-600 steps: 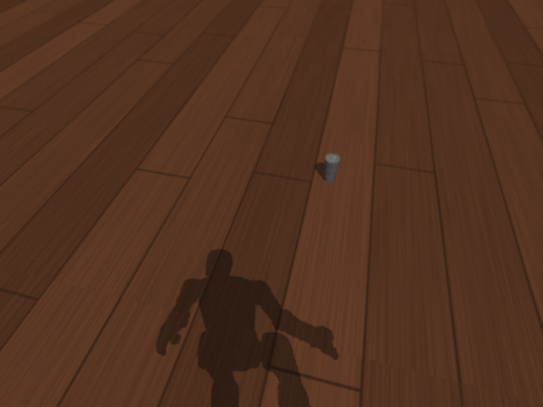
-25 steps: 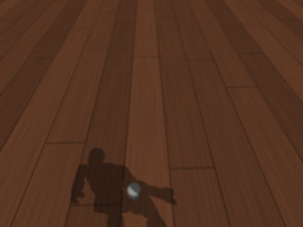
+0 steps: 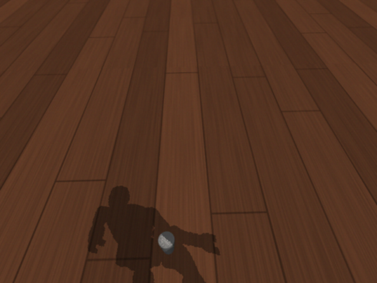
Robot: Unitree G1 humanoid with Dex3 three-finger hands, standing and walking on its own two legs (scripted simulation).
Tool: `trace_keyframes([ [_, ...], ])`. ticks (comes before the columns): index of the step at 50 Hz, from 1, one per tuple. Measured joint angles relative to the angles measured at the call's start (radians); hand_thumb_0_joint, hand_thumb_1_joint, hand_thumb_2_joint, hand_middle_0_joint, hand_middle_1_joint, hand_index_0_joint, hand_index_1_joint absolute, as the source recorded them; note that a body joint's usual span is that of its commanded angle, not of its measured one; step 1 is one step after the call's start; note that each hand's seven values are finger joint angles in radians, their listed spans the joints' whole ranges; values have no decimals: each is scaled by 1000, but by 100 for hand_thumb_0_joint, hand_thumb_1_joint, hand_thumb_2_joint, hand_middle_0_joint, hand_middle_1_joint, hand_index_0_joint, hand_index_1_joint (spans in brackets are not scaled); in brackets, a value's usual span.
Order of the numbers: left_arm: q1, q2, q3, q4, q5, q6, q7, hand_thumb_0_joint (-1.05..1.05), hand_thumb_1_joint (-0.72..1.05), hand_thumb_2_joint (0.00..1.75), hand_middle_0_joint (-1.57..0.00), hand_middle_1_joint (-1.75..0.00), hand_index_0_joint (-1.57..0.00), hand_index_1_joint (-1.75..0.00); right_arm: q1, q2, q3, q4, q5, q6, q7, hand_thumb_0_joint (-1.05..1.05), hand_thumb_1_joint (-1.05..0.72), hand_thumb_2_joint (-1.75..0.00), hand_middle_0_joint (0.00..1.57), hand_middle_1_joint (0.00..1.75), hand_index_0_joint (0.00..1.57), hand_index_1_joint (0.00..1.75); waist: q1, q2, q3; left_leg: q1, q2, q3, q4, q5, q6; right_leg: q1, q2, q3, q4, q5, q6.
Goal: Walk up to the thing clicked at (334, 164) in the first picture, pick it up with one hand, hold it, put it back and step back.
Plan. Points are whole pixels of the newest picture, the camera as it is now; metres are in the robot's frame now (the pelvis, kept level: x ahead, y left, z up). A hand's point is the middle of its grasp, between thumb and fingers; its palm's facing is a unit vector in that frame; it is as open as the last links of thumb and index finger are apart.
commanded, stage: stand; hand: left
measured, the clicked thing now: (167, 244) +0.39 +0.14 -0.71
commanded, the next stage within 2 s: go down in 1.02 s
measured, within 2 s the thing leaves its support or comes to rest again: neither
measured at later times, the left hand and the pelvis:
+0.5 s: hand out of the picture +0.07 +0.26 -0.16, palm faces -0.03 -0.94 -0.34, open 7.4 cm; pelvis +0.00 +0.00 +0.00, yaw +0 degrees
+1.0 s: hand out of the picture +0.08 +0.26 -0.16, palm faces -0.04 -0.94 -0.34, open 7.4 cm; pelvis +0.00 +0.01 +0.00, yaw +0 degrees
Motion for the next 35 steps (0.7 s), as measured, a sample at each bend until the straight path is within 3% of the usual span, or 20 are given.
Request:
trace_keyframes([
  [35,28,5,-3,-2,1,-1,2,0,91,90,-20,-30,-20,-30,24,2,0,-4,2,6,1,1,-90,-90,20,30,20,30,1,-2,4,5,-3,3,4,-7,5,9,-3,3,-8,0,5],
])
